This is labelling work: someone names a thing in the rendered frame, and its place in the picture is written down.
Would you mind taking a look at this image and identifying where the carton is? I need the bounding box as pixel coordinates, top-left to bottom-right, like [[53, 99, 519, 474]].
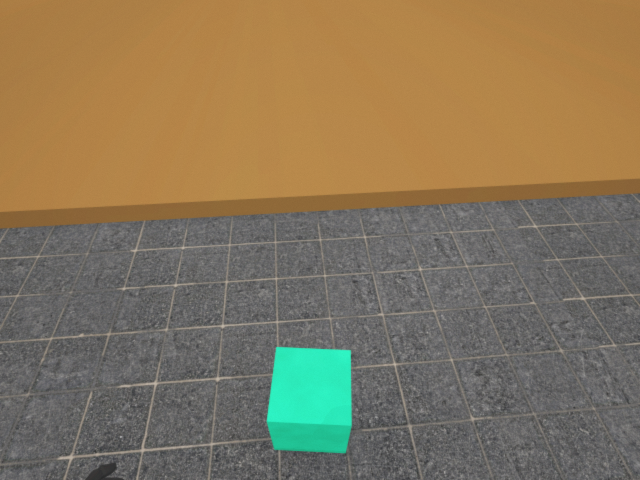
[[267, 347, 352, 453]]

